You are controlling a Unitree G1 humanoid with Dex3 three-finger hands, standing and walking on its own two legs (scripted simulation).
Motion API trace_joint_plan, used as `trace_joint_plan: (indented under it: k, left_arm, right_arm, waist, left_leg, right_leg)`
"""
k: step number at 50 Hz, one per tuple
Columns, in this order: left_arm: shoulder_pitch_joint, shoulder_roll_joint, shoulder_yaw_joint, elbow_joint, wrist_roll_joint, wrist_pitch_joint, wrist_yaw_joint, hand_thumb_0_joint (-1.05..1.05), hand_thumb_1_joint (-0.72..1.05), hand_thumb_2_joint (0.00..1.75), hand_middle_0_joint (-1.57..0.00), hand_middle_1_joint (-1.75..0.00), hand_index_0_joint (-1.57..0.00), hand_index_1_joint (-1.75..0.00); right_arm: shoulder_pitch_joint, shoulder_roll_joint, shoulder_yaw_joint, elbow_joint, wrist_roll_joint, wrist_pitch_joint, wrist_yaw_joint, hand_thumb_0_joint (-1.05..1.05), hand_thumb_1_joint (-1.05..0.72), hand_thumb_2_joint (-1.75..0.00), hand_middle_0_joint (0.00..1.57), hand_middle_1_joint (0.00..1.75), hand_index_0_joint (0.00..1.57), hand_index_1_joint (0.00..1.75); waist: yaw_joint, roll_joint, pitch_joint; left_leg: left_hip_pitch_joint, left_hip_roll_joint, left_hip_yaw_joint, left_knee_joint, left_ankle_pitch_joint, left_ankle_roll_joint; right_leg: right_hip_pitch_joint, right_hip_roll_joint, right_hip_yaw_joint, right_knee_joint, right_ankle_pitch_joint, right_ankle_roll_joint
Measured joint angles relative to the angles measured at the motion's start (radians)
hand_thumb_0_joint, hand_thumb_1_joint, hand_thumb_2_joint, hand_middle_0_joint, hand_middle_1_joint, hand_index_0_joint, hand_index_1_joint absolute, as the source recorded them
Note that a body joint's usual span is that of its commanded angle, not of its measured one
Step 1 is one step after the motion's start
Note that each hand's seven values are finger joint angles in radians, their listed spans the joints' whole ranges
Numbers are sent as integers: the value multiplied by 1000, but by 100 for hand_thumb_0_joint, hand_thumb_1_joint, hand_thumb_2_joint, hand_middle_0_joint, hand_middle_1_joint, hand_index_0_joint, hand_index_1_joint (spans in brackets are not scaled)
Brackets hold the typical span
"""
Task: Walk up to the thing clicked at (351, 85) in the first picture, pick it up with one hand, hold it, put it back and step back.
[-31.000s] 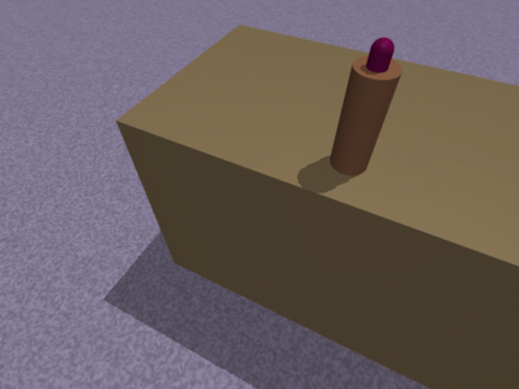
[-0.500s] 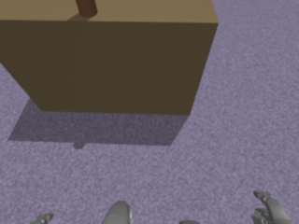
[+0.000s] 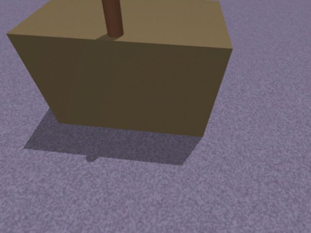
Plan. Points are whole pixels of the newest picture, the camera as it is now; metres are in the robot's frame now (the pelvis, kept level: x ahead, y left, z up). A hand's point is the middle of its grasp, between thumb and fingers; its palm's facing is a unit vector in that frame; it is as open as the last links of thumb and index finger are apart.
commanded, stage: step back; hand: left
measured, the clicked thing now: (111, 6) +1.06 +0.22 +0.12
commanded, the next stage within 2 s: stand in 0.66 s
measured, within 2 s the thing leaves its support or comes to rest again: neither
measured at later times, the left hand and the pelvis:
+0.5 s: hand out of the picture +0.12 +0.30 -0.16, palm faces +0.03 -0.93 -0.37, open 7.4 cm; pelvis +0.05 +0.03 +0.00, yaw +1 degrees
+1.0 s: hand out of the picture +0.14 +0.28 -0.14, palm faces -0.02 -0.94 -0.34, open 7.4 cm; pelvis +0.06 +0.02 +0.02, yaw +0 degrees
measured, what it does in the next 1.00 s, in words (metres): steps on the spot: left foot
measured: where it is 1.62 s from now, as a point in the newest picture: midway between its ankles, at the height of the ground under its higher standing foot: outside the picture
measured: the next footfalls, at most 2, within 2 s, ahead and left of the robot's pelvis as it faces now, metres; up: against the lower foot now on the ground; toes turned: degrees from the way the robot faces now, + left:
left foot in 0.34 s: +0.12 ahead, +0.16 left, +0.00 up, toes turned +2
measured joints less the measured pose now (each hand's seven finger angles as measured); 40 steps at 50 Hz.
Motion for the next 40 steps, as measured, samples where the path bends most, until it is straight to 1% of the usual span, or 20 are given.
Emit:
trace_joint_plan:
  k: [2, 4, 5, 6, 8, 9, 12, 15, 16, 17, 18, 19, 20, 21, 23, 24, 25, 27, 34, 40]
  left_arm:
    - [-8, -4, 1, 5, -1, -10, -1, 1, 90, 90, -21, -30, -21, -30]
    - [-21, -22, 0, 12, 2, -24, 4, 1, 90, 90, -21, -30, -21, -30]
    - [-27, -36, -2, 13, 7, -31, 7, 1, 90, 90, -21, -30, -21, -30]
    - [-28, -48, -4, 12, 12, -38, 9, 1, 90, 90, -21, -30, -21, -30]
    - [-32, -63, -10, 8, 19, -44, 7, 1, 90, 90, -21, -30, -21, -30]
    - [-34, -71, -11, 5, 20, -45, 6, 1, 90, 90, -21, -30, -21, -30]
    - [-40, -92, -19, 2, 20, -56, 7, 1, 90, 90, -21, -30, -21, -30]
    - [-48, -91, -24, 5, 15, -56, 8, 1, 90, 90, -21, -30, -21, -30]
    - [-52, -86, -25, 6, 11, -51, 8, 1, 90, 90, -21, -30, -21, -30]
    - [-57, -81, -27, 6, 6, -45, 9, 1, 90, 90, -21, -30, -21, -30]
    - [-64, -75, -28, 6, 2, -37, 11, 1, 90, 90, -21, -30, -21, -30]
    - [-74, -67, -28, 7, -3, -29, 13, 1, 90, 90, -21, -30, -21, -30]
    - [-82, -61, -28, 8, -8, -21, 16, 1, 90, 90, -21, -30, -21, -30]
    - [-87, -55, -28, 10, -13, -12, 18, 1, 90, 90, -21, -30, -21, -30]
    - [-99, -44, -30, 18, -15, -2, 19, 1, 90, 90, -21, -30, -21, -30]
    - [-104, -40, -31, 24, -13, 0, 19, 1, 90, 90, -21, -30, -21, -30]
    - [-109, -37, -31, 29, -11, -2, 19, 1, 90, 90, -21, -30, -21, -30]
    - [-112, -32, -31, 36, -11, -7, 19, 1, 90, 90, -21, -30, -21, -30]
    - [-146, -39, -44, 70, -14, -11, 18, 1, 90, 90, -21, -30, -21, -30]
    - [-160, -61, -63, 109, -15, -19, 11, 1, 90, 90, -21, -30, -21, -30]
  right_arm:
    - [-11, 1, 2, -3, 4, -1, 1, 1, -91, -90, 20, 30, 20, 30]
    - [-24, -10, 2, -3, 13, 9, -1, 1, -91, -90, 20, 30, 20, 30]
    - [-27, -17, 1, -2, 17, 15, -5, 1, -91, -90, 20, 30, 20, 30]
    - [-28, -20, 0, 1, 19, 20, -10, 1, -91, -90, 20, 30, 20, 30]
    - [-33, -22, -2, 10, 17, 25, -17, 1, -91, -90, 20, 30, 20, 30]
    - [-36, -25, -2, 12, 18, 23, -17, 1, -91, -90, 20, 30, 20, 30]
    - [-46, -44, -7, 14, 21, 11, -18, 1, -91, -90, 20, 30, 20, 30]
    - [-60, -52, -9, 16, 22, 2, -20, 1, -91, -90, 20, 30, 20, 30]
    - [-64, -51, -9, 17, 22, -2, -21, 1, -91, -90, 20, 30, 20, 30]
    - [-68, -51, -10, 19, 21, -7, -22, 1, -91, -90, 20, 30, 20, 30]
    - [-74, -49, -12, 23, 20, -12, -25, 1, -91, -90, 20, 30, 20, 30]
    - [-84, -40, -13, 30, 18, -13, -29, 0, -91, -90, 20, 30, 20, 30]
    - [-93, -30, -11, 37, 15, -12, -31, 0, -91, -90, 20, 30, 20, 30]
    - [-100, -23, -6, 41, 16, -10, -31, 0, -91, -90, 20, 30, 20, 30]
    - [-116, -9, 4, 48, 16, -3, -28, 0, -91, -90, 20, 30, 20, 30]
    - [-125, -3, 8, 53, 16, 1, -27, 0, -91, -90, 20, 30, 20, 30]
    - [-133, 3, 13, 57, 16, 4, -27, 1, -91, -90, 20, 30, 20, 30]
    - [-150, 13, 21, 63, 20, 6, -28, 1, -91, -90, 20, 30, 20, 30]
    - [-212, 21, 33, 87, 29, -5, -24, 1, -91, -90, 20, 30, 20, 30]
    - [-225, 10, 37, 107, 38, -16, -17, 0, -91, -90, 20, 30, 20, 30]
  waist:
    - [-3, -1, 3]
    - [-2, 25, 11]
    - [-3, 49, 13]
    - [-1, 60, 5]
    - [14, 53, -6]
    - [20, 49, -4]
    - [28, 55, 9]
    - [30, 50, 25]
    - [28, 45, 30]
    - [24, 41, 34]
    - [21, 35, 42]
    - [23, 17, 53]
    - [27, 3, 57]
    - [29, -2, 54]
    - [23, 1, 47]
    - [21, 4, 46]
    - [21, 7, 43]
    - [19, 9, 35]
    - [17, 12, 33]
    - [7, 21, 26]
  left_leg:
    - [0, 8, -2, 11, -9, -14]
    - [-8, 32, -12, 57, -39, -25]
    - [-18, 45, -30, 92, -66, -14]
    - [-37, 40, -52, 136, -113, -5]
    - [-82, 7, -57, 240, -186, 3]
    - [-100, -3, -50, 275, -196, 6]
    - [-136, -1, -49, 285, -177, 9]
    - [-133, 26, -23, 185, -130, 2]
    - [-119, 33, -10, 125, -91, 0]
    - [-101, 37, 1, 56, -26, 0]
    - [-88, 34, 8, 16, 71, -10]
    - [-83, 23, 19, 19, 89, -18]
    - [-81, 17, 31, 27, 77, -21]
    - [-86, 18, 37, 38, 62, -21]
    - [-97, 32, 34, 61, 37, -18]
    - [-97, 39, 32, 66, 31, -19]
    - [-96, 46, 30, 67, 27, -20]
    - [-95, 55, 29, 61, 26, -23]
    - [-60, 50, 43, -10, 55, -19]
    - [-4, 43, 44, -93, 94, -20]
  right_leg:
    - [31, 6, -14, -94, 52, 2]
    - [67, 29, -30, -173, 186, 0]
    - [79, 46, -46, -181, 202, -2]
    - [80, 52, -54, -179, 194, -4]
    - [80, 40, -51, -173, 173, -14]
    - [86, 31, -49, -177, 169, -16]
    - [109, 14, -49, -207, 176, 1]
    - [118, -4, -46, -204, 165, 17]
    - [117, -12, -45, -192, 154, 23]
    - [113, -19, -46, -173, 140, 30]
    - [108, -28, -45, -146, 123, 37]
    - [103, -42, -35, -122, 108, 44]
    - [97, -50, -21, -106, 101, 43]
    - [93, -45, -9, -104, 95, 33]
    - [100, -22, 0, -121, 79, 21]
    - [111, -13, -2, -142, 108, 24]
    - [120, -6, -3, -161, 120, 36]
    - [130, 1, -3, -188, 129, 51]
    - [160, -4, 7, -259, 161, 59]
    - [216, -11, 4, -340, 198, 62]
